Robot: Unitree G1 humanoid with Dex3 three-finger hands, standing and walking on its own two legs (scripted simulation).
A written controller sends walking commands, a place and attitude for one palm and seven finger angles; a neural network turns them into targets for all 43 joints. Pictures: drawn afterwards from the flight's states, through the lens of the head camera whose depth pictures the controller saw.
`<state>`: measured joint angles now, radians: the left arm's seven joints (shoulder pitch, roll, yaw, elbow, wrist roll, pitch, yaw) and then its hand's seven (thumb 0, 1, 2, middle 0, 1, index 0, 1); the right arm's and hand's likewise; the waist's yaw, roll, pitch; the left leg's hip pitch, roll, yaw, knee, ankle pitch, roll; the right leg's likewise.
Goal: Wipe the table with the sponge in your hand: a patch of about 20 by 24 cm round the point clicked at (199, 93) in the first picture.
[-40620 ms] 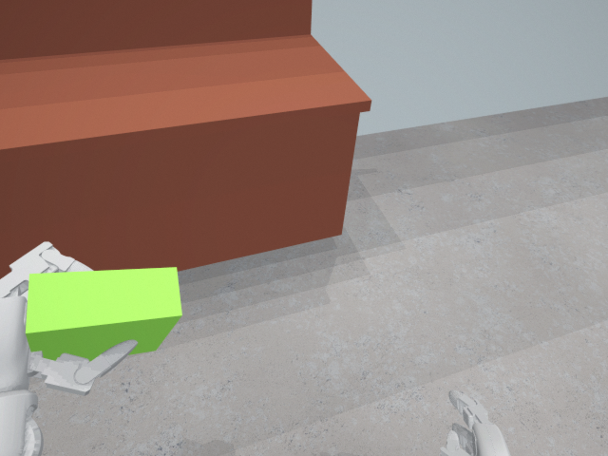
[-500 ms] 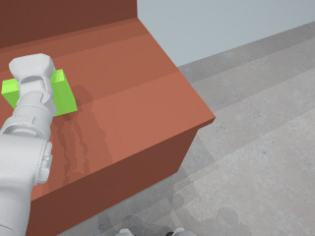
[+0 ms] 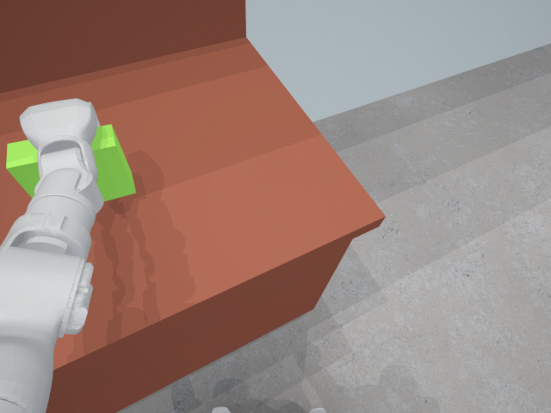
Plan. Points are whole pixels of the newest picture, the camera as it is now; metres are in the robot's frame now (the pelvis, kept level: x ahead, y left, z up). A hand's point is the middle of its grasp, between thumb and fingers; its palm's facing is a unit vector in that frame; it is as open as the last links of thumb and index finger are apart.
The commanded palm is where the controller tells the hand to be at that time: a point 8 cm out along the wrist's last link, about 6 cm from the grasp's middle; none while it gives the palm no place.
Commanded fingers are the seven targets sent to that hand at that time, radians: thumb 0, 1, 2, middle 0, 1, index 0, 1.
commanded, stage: wipe back along the third lane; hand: left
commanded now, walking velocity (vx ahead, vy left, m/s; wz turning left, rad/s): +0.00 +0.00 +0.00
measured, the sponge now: (83, 179) +0.48 +0.29 +0.01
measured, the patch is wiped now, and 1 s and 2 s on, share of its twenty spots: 1.00 1.00 1.00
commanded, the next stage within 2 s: slide back across to the middle lane in 1.52 s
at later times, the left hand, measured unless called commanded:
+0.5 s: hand (87, 172) +0.45 +0.26 +0.07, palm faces -0.06 +0.03 -1.00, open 9.5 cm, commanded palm +0.42 +0.23 +0.09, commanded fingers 0.00 0.10 1.30 -1.20 -1.60 -1.20 -1.60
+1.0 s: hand (96, 201) +0.40 +0.23 +0.07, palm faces -0.04 +0.01 -1.00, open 9.4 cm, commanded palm +0.36 +0.21 +0.09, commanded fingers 0.00 0.10 1.30 -1.20 -1.60 -1.20 -1.60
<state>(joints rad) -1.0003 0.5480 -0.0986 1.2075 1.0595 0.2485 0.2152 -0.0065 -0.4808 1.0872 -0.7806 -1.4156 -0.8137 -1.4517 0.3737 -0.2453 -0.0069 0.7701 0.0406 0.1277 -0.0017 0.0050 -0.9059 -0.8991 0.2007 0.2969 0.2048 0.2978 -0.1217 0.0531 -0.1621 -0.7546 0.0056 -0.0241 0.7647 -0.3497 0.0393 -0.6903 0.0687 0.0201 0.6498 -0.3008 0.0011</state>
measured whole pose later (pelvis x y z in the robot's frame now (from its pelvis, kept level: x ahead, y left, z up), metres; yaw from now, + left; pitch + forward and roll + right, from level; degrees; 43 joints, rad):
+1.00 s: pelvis +0.03 -0.01 +0.02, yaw +2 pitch +8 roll -1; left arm -0.51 0.32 -0.26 0.68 1.00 0.42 0.22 0.02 -0.42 1.06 -0.73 -1.45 -0.75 -1.51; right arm 0.15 -0.25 0.01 0.69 0.09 0.22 0.00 0.01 -0.91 -0.90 0.20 0.30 0.20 0.30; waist 0.01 0.06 -0.14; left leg -0.39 -0.03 -0.03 0.57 -0.32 0.03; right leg -0.34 0.03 0.01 0.51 -0.31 -0.01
